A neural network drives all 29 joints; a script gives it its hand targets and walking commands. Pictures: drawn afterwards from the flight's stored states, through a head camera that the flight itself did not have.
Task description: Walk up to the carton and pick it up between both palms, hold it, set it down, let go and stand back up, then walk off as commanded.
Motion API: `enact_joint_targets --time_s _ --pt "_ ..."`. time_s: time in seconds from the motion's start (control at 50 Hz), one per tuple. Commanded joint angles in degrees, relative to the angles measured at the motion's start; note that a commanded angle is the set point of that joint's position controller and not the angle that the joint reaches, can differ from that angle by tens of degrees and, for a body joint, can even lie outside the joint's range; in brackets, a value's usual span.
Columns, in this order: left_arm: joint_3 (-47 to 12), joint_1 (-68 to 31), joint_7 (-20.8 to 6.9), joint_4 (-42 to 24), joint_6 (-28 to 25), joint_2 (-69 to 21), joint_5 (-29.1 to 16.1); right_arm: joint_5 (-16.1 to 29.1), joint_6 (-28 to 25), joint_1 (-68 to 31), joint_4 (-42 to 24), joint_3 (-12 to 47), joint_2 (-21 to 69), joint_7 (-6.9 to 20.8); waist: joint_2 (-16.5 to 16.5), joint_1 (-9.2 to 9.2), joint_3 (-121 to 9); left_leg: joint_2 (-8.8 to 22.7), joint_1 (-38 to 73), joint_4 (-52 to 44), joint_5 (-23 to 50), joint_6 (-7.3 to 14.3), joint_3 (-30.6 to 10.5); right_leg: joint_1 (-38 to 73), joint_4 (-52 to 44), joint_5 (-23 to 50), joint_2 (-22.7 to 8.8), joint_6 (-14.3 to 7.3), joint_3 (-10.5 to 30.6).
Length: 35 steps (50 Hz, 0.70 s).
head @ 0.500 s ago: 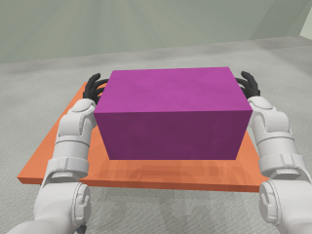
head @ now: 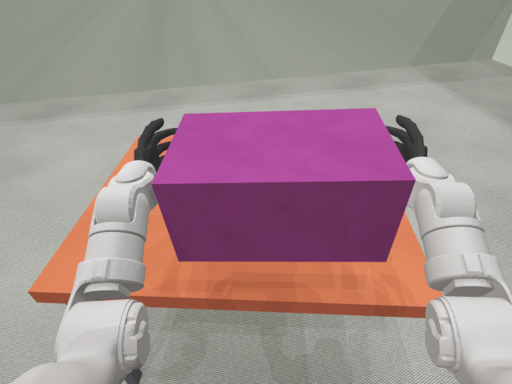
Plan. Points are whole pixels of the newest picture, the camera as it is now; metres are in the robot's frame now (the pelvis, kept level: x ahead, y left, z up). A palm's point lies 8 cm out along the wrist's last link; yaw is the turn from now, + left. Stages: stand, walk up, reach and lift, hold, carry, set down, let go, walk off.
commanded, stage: hold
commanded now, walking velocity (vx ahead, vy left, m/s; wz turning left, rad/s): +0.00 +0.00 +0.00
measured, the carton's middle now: (278, 183) +0.36 -0.01 +0.18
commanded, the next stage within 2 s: none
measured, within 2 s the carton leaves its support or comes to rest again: neither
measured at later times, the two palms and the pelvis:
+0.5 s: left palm (147, 169) +0.36 +0.19 +0.21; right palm (410, 165) +0.37 -0.21 +0.20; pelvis +0.00 +0.00 +0.00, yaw +0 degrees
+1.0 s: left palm (147, 169) +0.37 +0.19 +0.20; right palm (407, 164) +0.38 -0.21 +0.20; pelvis +0.00 +0.00 +0.00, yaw +0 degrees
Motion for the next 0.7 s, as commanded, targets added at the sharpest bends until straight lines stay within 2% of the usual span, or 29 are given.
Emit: enact_joint_targets --time_s 0.0,0.02,0.04,0.06,0.1,0.12,0.14,0.16,0.18,0.2,0.22,0.26,0.28,0.32,0.34,0.36,0.4,0.42,0.44,0.48,0.5,0.52,0.56,0.58,0.6,0.62,0.64,0.66,0.68 --pt "-20.8 -45.5 -9.5 -25.1 -2.4 -36.7 -2.8 8.5 -3.2 -45.6 -24.3 19.9 41.4 11.6 -5.6 -2.08 -20.9 -4.6 -3.9 -14.2 10.9 0.1 -1.5 30.4 0.6 7.5 4.5 -2.5 3.0" --pt "-21.0 -44.3 -9.8 -22.6 -1.9 -38.3 -2.9 7.9 -3.3 -45.3 -24.8 19.4 40.5 11.4 -5.6 -3.62 -19.9 -4.4 -4.3 -14.4 10.7 -0.4 -1.6 30.4 0.5 8.2 4.5 -2.3 2.8" --pt "-19.7 -41.8 -10.0 -21.8 -1.2 -38.0 -1.7 8.8 -3.0 -43.6 -23.2 19.5 39.6 11.5 -5.0 -2.60 -19.2 -4.2 -3.9 -14.4 12.3 -0.3 -1.7 32.4 0.9 9.9 4.7 -2.4 2.7" --pt "-18.0 -42.5 -10.6 -21.1 -0.8 -35.9 -0.7 7.6 -2.1 -42.2 -21.0 17.8 39.2 11.6 -6.5 -2.71 -16.1 -4.4 -5.3 -15.0 9.1 0.1 -1.7 31.7 0.4 6.9 4.4 -2.2 2.5" --pt "-17.6 -44.8 -10.3 -18.9 -1.4 -35.9 -0.4 7.0 -2.9 -46.6 -20.2 17.4 40.5 12.3 -5.8 -1.89 -14.9 -4.2 -6.9 -16.4 4.4 1.1 -1.5 29.3 0.2 2.2 4.0 -2.4 2.8" --pt "-18.1 -44.8 -10.3 -21.4 -1.3 -37.3 -0.5 7.3 -2.8 -45.1 -20.6 18.1 40.4 12.2 -4.9 -2.69 -16.7 -4.2 -6.1 -16.0 6.7 0.4 -1.7 30.8 0.6 5.2 4.1 -2.5 2.8" --pt "-16.2 -41.8 -10.9 -17.4 -0.6 -36.5 0.6 7.3 -2.3 -45.0 -19.8 17.9 39.4 12.2 -6.4 -1.62 -13.9 -4.0 -7.1 -16.2 6.9 0.8 -1.3 31.4 0.4 5.3 4.2 -2.3 3.0" --pt "-15.5 -44.5 -11.2 -16.6 -0.8 -35.1 1.1 6.4 -2.5 -46.3 -18.3 16.7 39.8 12.2 -6.4 -0.60 -13.7 -4.2 -7.8 -16.5 3.4 1.5 -1.4 30.6 -0.3 1.1 3.9 -2.3 3.0" --pt "-15.6 -43.7 -11.2 -16.6 -0.9 -35.1 0.8 7.0 -3.0 -48.1 -21.1 18.1 40.8 12.0 -7.6 -0.74 -14.7 -4.8 -7.9 -16.3 4.9 1.8 -0.9 32.0 0.0 3.6 3.9 -2.1 2.7" --pt "-15.3 -43.8 -11.3 -15.4 -1.0 -34.1 0.7 5.9 -2.6 -48.2 -19.7 17.0 40.6 11.9 -8.4 -1.50 -12.8 -4.7 -8.4 -16.7 2.5 2.1 -1.3 30.5 -0.5 1.1 3.7 -2.1 3.0" --pt "-16.7 -46.4 -10.9 -17.9 -2.0 -35.3 0.2 6.7 -3.1 -47.8 -18.9 16.9 41.9 12.2 -6.5 -1.69 -15.2 -4.4 -8.3 -16.8 2.9 1.6 -1.6 30.3 -0.1 1.7 3.8 -2.4 3.1" --pt "-18.9 -45.5 -10.6 -22.3 -2.5 -36.3 -1.6 7.5 -3.6 -47.0 -23.8 18.8 42.7 12.2 -6.9 -1.88 -20.1 -4.4 -5.8 -15.6 6.0 1.0 -1.5 31.9 0.7 5.3 3.9 -2.1 3.2" --pt "-18.9 -43.7 -10.7 -21.8 -2.0 -36.7 -0.8 7.8 -3.5 -46.0 -23.5 18.7 41.7 11.9 -6.0 -1.75 -19.2 -4.4 -4.8 -15.0 9.6 0.6 -1.2 32.2 0.7 7.9 4.1 -2.1 3.0" --pt "-16.6 -44.5 -10.7 -20.3 -1.6 -34.7 0.6 7.5 -2.8 -43.8 -19.4 17.9 40.6 12.1 -6.6 -1.35 -15.3 -4.5 -5.1 -15.5 7.7 0.5 -1.7 30.2 0.4 4.4 4.1 -2.2 2.8" --pt "-19.0 -44.7 -10.5 -24.9 -1.9 -35.8 -0.6 7.5 -3.3 -43.4 -22.7 18.0 40.1 12.1 -5.2 -2.77 -19.1 -4.3 -3.9 -15.0 9.9 -0.4 -1.5 31.8 0.7 6.6 4.2 -2.3 2.5" --pt "-18.3 -41.2 -10.6 -24.7 -1.6 -36.0 0.1 8.6 -3.0 -42.0 -22.6 18.8 39.9 12.1 -5.5 -1.96 -18.3 -4.2 -2.8 -14.5 13.4 -0.2 -1.5 32.1 0.9 8.9 4.3 -2.3 2.7" --pt "-19.5 -42.1 -10.6 -22.6 -1.5 -36.7 -1.5 8.2 -3.2 -43.9 -24.5 18.2 39.5 11.6 -6.8 -3.16 -16.9 -4.3 -4.5 -15.0 10.5 -0.1 -1.5 31.8 0.7 7.8 4.3 -2.1 2.7" --pt "-19.6 -43.0 -10.6 -22.9 -1.6 -37.2 -1.7 7.5 -3.5 -45.9 -25.9 18.0 39.8 11.7 -6.9 -2.61 -18.5 -4.0 -4.7 -14.9 10.2 0.0 -1.6 31.4 0.6 6.7 4.5 -2.3 2.6" --pt "-20.9 -44.7 -10.2 -26.2 -1.8 -36.5 -2.4 7.6 -3.3 -44.7 -25.3 17.8 39.8 11.8 -4.9 -3.32 -18.5 -4.1 -4.3 -14.9 9.9 -0.3 -2.0 30.9 1.1 6.7 4.1 -2.5 2.7" --pt "-16.5 -43.8 -10.7 -19.8 -1.2 -34.8 1.0 7.3 -2.8 -46.4 -20.6 18.2 40.0 12.1 -7.2 -0.63 -15.2 -4.0 -6.9 -15.9 6.0 1.3 -1.7 31.9 0.7 3.8 4.2 -1.9 2.6" --pt "-17.5 -44.8 -10.7 -20.4 -1.3 -35.6 0.1 6.9 -3.1 -46.7 -21.9 18.5 40.7 12.0 -6.4 -1.56 -16.4 -4.5 -7.2 -16.2 5.0 1.0 -1.1 31.6 0.2 3.0 3.9 -1.9 2.4" --pt "-16.4 -43.7 -10.6 -18.6 -1.2 -34.7 1.0 6.9 -3.0 -46.5 -20.6 18.2 41.0 12.4 -7.5 -0.77 -15.4 -4.4 -8.4 -16.7 3.1 1.9 -1.2 31.7 0.3 2.3 4.1 -2.1 2.4" --pt "-17.7 -44.0 -11.0 -20.3 -1.3 -35.9 -0.2 6.7 -2.8 -44.5 -20.0 17.5 40.3 12.2 -6.2 -1.85 -14.6 -3.8 -8.5 -16.5 5.6 0.9 -1.7 31.9 1.1 4.7 4.0 -2.1 2.6" --pt "-15.6 -46.0 -11.1 -16.0 -1.0 -34.9 0.7 5.6 -2.9 -48.6 -18.9 16.5 40.6 12.3 -6.7 -1.28 -12.2 -4.3 -9.7 -17.1 0.7 2.0 -1.1 29.9 0.2 -0.4 3.5 -2.0 2.5" --pt "-17.1 -45.5 -11.0 -19.5 -1.5 -35.5 -0.3 6.5 -3.2 -47.4 -21.3 17.8 41.9 12.2 -6.8 -1.66 -17.2 -4.5 -8.9 -16.0 3.8 1.8 -1.3 32.7 0.4 2.8 3.6 -2.2 2.8" --pt "-16.0 -43.1 -11.0 -17.2 -1.0 -35.1 0.7 6.4 -3.0 -47.9 -21.2 17.9 40.9 12.3 -7.5 -0.75 -15.4 -4.6 -8.6 -16.2 3.8 2.1 -0.8 32.1 0.4 2.3 3.7 -2.2 2.7" --pt "-16.0 -43.4 -11.3 -15.6 -0.7 -35.7 1.1 6.7 -3.0 -47.8 -20.6 17.9 41.2 11.9 -6.4 -1.89 -14.6 -4.7 -8.2 -16.5 3.3 2.0 -0.7 31.6 0.0 1.9 3.6 -2.0 2.5" --pt "-15.7 -43.8 -11.1 -17.8 -1.2 -34.9 0.6 6.9 -3.0 -47.6 -20.5 17.9 41.8 12.2 -7.5 -0.63 -15.8 -4.3 -8.6 -16.4 3.9 2.4 -1.4 32.6 0.6 2.9 3.8 -1.9 2.9" --pt "-16.5 -43.2 -11.0 -19.4 -1.4 -35.0 0.2 7.3 -3.1 -46.6 -22.9 19.1 41.7 11.8 -7.4 -0.95 -17.9 -5.1 -7.0 -15.6 6.5 1.8 -0.9 33.0 0.1 4.8 3.7 -1.9 2.7"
